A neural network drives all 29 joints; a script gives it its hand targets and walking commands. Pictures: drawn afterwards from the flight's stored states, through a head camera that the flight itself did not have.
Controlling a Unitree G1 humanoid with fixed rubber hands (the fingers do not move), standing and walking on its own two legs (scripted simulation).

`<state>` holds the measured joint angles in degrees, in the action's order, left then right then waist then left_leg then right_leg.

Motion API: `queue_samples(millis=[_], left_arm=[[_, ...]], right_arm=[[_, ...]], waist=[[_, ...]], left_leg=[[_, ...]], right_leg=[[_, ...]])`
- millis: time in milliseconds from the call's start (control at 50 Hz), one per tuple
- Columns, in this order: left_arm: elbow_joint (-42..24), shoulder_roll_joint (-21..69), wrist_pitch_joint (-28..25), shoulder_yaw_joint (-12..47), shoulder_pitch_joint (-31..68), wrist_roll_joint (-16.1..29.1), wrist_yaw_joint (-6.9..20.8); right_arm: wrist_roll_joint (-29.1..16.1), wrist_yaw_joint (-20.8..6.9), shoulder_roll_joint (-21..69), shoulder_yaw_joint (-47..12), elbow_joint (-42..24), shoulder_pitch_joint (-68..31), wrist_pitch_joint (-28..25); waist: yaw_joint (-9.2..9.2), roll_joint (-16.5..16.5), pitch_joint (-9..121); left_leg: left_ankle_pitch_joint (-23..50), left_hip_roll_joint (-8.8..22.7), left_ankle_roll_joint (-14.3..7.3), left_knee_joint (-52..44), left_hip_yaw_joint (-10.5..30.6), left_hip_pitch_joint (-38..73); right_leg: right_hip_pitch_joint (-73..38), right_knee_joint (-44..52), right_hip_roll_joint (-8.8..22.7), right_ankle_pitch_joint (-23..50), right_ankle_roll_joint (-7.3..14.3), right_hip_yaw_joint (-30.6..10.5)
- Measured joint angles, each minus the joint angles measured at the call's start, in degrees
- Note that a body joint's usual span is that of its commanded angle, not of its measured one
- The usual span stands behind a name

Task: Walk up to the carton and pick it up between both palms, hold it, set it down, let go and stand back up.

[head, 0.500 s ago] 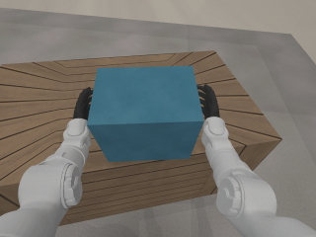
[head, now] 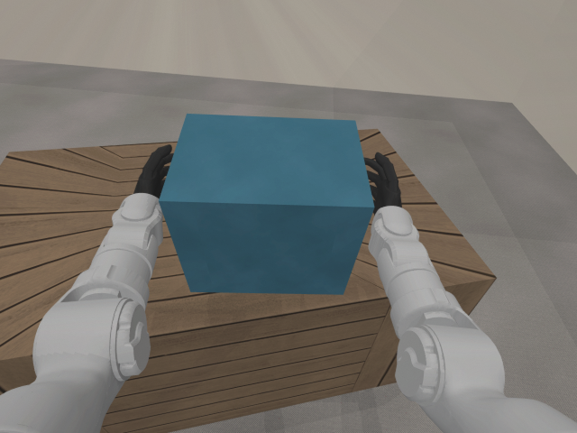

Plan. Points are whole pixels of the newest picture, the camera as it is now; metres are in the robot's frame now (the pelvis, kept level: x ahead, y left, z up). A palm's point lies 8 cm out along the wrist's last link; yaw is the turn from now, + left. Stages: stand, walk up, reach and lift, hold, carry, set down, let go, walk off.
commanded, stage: reach and lift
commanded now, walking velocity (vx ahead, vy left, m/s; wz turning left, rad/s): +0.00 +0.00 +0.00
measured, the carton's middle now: (269, 209) +0.43 +0.02 +0.10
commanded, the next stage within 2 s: hold in 1.28 s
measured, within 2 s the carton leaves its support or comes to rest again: neither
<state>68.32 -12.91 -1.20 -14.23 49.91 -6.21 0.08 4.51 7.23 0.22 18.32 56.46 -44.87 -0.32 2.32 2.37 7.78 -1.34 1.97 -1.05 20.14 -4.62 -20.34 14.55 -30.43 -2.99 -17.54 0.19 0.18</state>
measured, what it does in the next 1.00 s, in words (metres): stands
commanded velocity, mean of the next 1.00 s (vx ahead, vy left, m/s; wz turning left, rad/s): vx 0.00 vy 0.00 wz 0.00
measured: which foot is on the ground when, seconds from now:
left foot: down 0.00-1.00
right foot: down 0.00-1.00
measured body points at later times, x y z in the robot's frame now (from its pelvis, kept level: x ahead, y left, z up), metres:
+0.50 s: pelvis +0.01 -0.01 +0.00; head -0.06 +0.00 +0.45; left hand +0.40 +0.20 +0.18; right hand +0.39 -0.16 +0.18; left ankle +0.10 +0.13 -0.74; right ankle -0.02 -0.08 -0.74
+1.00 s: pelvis +0.01 -0.01 +0.01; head -0.06 +0.01 +0.45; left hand +0.40 +0.20 +0.21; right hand +0.40 -0.15 +0.21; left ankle +0.10 +0.13 -0.74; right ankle -0.02 -0.08 -0.74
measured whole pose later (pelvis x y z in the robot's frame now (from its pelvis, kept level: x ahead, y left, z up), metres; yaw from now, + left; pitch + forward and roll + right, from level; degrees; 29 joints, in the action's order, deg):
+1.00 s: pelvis +0.01 -0.01 +0.01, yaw +0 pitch -6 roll +2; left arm 27.4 -7.5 25.1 -18.9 39.5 -15.2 4.7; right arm -3.2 8.6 -1.4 8.0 38.0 -40.4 9.8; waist 1.7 4.5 3.9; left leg -1.3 1.8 0.3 16.1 -4.2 -8.8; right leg 2.7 -26.1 -2.9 -17.6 0.2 0.7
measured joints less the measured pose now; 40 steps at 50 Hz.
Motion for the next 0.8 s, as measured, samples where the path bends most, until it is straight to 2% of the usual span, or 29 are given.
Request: queue_samples(millis=[60,200,380,460,580,740,800], left_arm=[[-2.00,0.00,3.84,-0.01,-0.07,-2.42,0.62],[-12.79,0.53,9.35,-0.25,-2.61,-2.89,1.78],[-21.80,2.76,18.23,-4.59,-6.51,-10.03,5.36],[-25.67,3.62,20.33,-4.62,-8.74,-10.62,5.55],[-33.81,4.61,21.99,-4.62,-10.35,-9.66,5.32],[-33.77,5.04,26.90,-4.63,-10.37,-13.17,6.63],[-33.97,5.08,27.31,-4.62,-10.37,-12.85,6.56]], right_arm=[[-0.61,0.44,-0.23,-1.24,-0.58,0.25,2.64],[-5.83,2.31,-0.87,-6.48,-8.20,2.42,5.54],[-6.15,2.62,-1.15,-9.86,-10.00,3.76,10.59],[-6.46,2.48,-1.15,-10.31,-10.84,4.34,11.12],[-7.80,2.17,-1.18,-10.32,-15.83,5.10,10.22],[-7.40,1.41,-1.19,-10.32,-11.85,5.14,11.74],[-7.39,1.38,-1.22,-10.32,-12.05,5.13,11.89]], waist=[[-0.01,0.13,-0.85],[-0.23,0.17,-0.90],[-0.61,0.75,-2.14],[-0.61,0.86,-2.84],[-0.61,1.06,-3.30],[-0.61,1.18,-4.24],[-0.60,1.19,-5.63]], left_leg=[[-0.08,-0.03,0.00,-0.67,0.00,1.99],[0.18,-0.07,0.37,-2.18,0.00,4.45],[-0.06,-0.13,0.38,-3.77,0.00,9.76],[-0.04,-0.12,0.38,-3.79,0.02,10.46],[0.43,-0.12,0.74,-3.92,0.31,10.58],[0.68,-0.12,0.74,-4.06,0.36,10.98],[0.86,-0.13,0.74,-4.06,0.42,10.98]], right_leg=[[-1.98,0.67,0.00,-0.02,0.00,0.00],[-4.29,1.89,0.00,0.05,0.00,-0.01],[-9.82,3.98,0.00,0.13,0.00,-0.01],[-10.56,4.06,0.00,0.10,0.00,0.04],[-10.72,4.06,0.00,0.30,0.00,0.37],[-11.08,4.06,0.01,0.29,0.01,0.46],[-11.10,4.06,0.02,0.45,0.01,0.55]])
